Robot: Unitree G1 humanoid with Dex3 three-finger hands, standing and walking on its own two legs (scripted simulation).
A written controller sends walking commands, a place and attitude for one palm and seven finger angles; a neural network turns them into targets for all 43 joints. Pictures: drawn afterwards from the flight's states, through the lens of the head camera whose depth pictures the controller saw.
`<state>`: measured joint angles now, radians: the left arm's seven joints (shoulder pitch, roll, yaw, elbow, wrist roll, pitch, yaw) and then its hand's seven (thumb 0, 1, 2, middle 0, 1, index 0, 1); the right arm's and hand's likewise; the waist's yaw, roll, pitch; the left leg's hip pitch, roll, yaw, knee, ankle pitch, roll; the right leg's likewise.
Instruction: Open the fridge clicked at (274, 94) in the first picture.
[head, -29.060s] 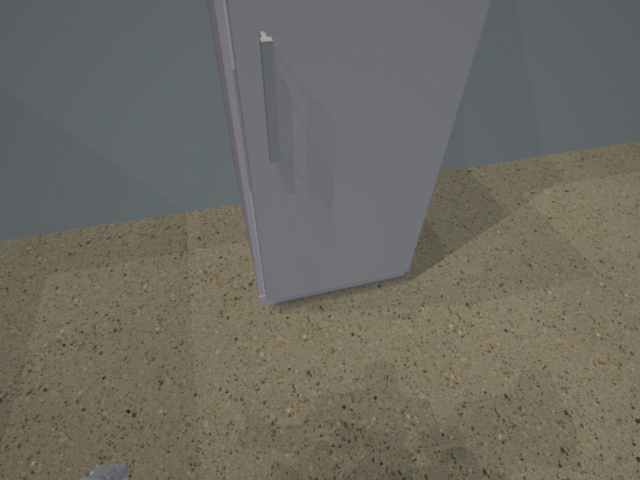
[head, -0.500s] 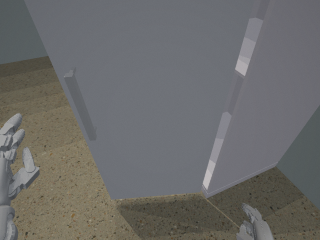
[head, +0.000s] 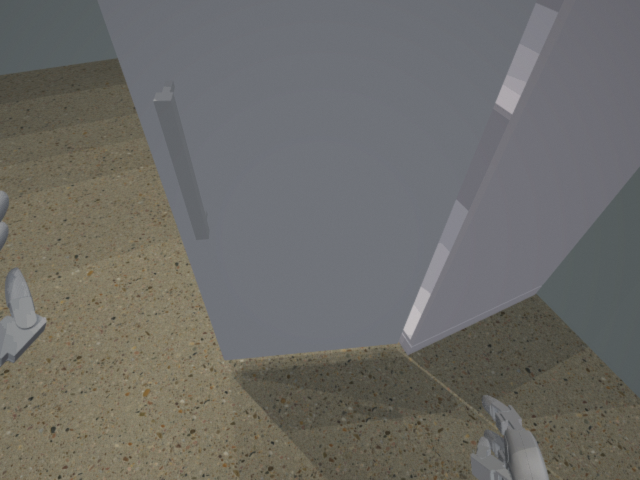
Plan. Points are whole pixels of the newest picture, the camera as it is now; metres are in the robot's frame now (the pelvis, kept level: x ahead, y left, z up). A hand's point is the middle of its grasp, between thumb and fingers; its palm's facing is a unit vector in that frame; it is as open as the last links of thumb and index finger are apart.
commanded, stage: step back with the hand held close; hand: left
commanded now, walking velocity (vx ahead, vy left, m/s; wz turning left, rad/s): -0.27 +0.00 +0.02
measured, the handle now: (187, 169) +0.52 +0.26 +0.09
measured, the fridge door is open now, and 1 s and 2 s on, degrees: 71 71 71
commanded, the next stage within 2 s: stop stepping back and stand still in 0.60 s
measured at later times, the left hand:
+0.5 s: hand out of the picture +0.09 +0.29 +0.17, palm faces +0.51 -0.76 -0.40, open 7.5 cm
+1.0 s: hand out of the picture -0.05 +0.29 +0.18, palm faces +0.43 -0.80 -0.42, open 7.4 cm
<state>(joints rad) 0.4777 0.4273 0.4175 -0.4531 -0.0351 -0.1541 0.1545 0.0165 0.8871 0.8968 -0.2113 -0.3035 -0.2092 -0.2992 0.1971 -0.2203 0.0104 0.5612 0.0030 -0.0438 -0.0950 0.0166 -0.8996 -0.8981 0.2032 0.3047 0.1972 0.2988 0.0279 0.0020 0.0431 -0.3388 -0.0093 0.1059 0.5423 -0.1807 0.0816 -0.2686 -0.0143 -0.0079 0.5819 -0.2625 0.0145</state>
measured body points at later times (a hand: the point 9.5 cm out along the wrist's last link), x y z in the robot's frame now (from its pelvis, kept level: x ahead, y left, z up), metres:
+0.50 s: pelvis -0.09 +0.01 +0.00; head -0.08 +0.03 +0.45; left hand +0.06 +0.33 +0.19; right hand +0.10 -0.21 -0.07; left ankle +0.02 +0.08 -0.70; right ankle -0.11 -0.11 -0.73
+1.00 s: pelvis -0.25 +0.03 +0.01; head -0.26 +0.05 +0.46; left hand -0.08 +0.33 +0.21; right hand -0.11 -0.21 -0.08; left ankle -0.16 +0.14 -0.68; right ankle -0.28 -0.07 -0.73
